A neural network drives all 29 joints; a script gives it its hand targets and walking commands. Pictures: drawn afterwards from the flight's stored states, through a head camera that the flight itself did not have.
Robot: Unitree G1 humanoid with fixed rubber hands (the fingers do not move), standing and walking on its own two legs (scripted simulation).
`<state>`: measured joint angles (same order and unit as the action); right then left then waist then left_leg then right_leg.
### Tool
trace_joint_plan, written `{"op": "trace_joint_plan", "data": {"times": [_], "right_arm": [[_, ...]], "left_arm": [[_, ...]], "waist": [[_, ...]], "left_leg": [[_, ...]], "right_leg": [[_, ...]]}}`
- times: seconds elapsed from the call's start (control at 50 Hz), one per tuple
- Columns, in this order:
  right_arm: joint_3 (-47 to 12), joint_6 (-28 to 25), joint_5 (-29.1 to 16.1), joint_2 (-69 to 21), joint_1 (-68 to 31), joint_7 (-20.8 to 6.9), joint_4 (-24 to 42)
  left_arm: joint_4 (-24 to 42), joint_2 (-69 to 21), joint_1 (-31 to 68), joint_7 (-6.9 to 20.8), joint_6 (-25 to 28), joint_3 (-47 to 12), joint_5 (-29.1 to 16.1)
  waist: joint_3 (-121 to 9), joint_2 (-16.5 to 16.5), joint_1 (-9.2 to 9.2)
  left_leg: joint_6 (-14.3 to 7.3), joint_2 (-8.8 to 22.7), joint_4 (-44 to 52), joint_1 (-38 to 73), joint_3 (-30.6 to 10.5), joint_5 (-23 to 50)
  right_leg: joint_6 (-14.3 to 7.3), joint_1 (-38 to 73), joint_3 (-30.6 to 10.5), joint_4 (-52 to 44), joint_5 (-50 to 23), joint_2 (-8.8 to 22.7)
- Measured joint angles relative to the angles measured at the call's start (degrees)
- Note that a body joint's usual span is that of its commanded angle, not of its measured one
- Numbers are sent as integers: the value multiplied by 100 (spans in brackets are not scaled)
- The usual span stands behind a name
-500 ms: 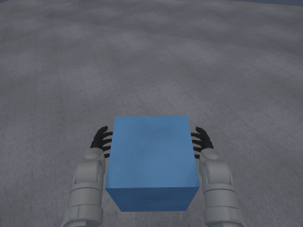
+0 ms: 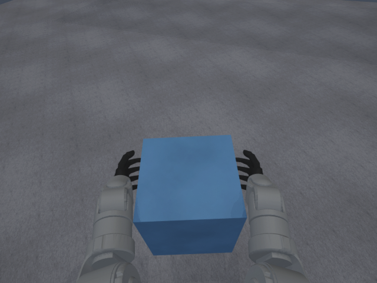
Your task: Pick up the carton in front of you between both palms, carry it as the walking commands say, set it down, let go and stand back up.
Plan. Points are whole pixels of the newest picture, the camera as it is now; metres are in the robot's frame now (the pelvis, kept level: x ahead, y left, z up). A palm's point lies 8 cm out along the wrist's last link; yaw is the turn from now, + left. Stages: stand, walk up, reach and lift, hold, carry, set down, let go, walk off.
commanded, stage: set down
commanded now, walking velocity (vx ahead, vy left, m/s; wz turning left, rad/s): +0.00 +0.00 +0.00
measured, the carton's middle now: (189, 198) +0.32 -0.01 -0.05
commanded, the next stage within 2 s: none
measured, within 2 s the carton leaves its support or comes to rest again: neither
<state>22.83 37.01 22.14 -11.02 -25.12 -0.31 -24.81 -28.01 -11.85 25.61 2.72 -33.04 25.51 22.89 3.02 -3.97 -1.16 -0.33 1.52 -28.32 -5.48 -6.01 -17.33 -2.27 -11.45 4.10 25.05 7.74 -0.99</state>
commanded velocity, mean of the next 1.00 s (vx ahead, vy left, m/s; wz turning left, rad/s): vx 0.00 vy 0.00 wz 0.00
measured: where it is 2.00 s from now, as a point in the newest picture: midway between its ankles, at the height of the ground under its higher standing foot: outside the picture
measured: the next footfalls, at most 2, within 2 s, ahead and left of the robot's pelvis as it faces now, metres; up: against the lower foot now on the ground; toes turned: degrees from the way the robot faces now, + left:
none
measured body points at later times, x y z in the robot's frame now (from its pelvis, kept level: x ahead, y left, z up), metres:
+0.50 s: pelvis -0.03 +0.04 -0.10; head +0.18 +0.00 +0.29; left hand +0.38 +0.13 -0.18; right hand +0.35 -0.18 -0.19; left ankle +0.00 +0.16 -0.74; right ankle +0.07 -0.09 -0.74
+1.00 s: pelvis -0.05 +0.03 -0.23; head +0.21 -0.02 +0.13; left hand +0.42 +0.11 -0.32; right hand +0.39 -0.20 -0.34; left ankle +0.00 +0.16 -0.74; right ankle +0.07 -0.09 -0.74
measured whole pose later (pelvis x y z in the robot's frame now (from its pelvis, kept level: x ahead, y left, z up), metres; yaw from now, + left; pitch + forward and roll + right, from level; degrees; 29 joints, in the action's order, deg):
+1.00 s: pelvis -0.05 +0.03 -0.23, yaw +2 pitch +45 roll +5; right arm 24.0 14.8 12.4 1.7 -48.5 0.1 -35.1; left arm -36.2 -6.4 49.1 -6.5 -11.3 23.0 8.9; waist -10.7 -4.4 -3.8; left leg 1.8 -4.3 -93.1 -103.8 -0.2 -34.7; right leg 0.5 -112.7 -3.4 88.3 20.9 1.8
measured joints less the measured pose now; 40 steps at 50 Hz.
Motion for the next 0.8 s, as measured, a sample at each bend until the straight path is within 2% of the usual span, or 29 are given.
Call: {"op": "trace_joint_plan", "data": {"times": [0.1, 0.2, 0.32, 0.4, 0.46, 0.52, 0.66, 0.8], "right_arm": [[503, -467, 311, 51, -526, -191, -449], [537, -1227, 365, 234, -693, -300, -624], [240, -2253, -119, 537, -708, -226, -598], [-32, -2624, -604, 806, -765, -185, -527], [-179, -2722, -870, 968, -871, -172, -494], [-166, -2699, -975, 1047, -1058, -189, -566], [216, -2371, -767, 1084, -1621, -298, -912], [336, -2209, -644, 1126, -1980, -251, -1037]], "left_arm": [[-387, -105, 523, -21, 447, 440, 341], [-538, -155, 758, -140, 1164, 492, 348], [-384, -121, 719, -454, 2114, 78, -313], [-171, -18, 655, -725, 2461, -392, -873], [-42, 59, 666, -897, 2568, -638, -1177], [-22, 82, 803, -957, 2532, -639, -1294], [-312, 39, 1370, -942, 2217, -221, -1145], [-595, 158, 1818, -908, 2118, -53, -1089]], "waist": [[201, -26, -91], [301, -10, -118], [324, 29, -136], [30, 4, -173], [-302, -15, -209], [-610, -17, -238], [-1080, -47, -256], [-1333, -70, -247]], "left_leg": [[109, -55, -565, -699, 28, -176], [203, -172, -1167, -1937, 160, -271], [134, -339, -2014, -3818, 369, -407], [94, -438, -2734, -5129, 437, -582], [72, -491, -3272, -5947, 466, -744], [60, -519, -3752, -6561, 495, -904], [53, -544, -4633, -7557, 561, -1211], [93, -557, -5386, -8515, 608, -1445]], "right_leg": [[33, -688, -60, 491, 121, 33], [110, -1978, -215, 1097, 195, 125], [215, -3912, -447, 1925, 255, 245], [284, -5226, -535, 2610, 393, 315], [325, -6044, -578, 3123, 532, 348], [348, -6666, -614, 3584, 667, 358], [362, -7708, -691, 4457, 919, 344], [343, -8733, -748, 5238, 1111, 318]]}}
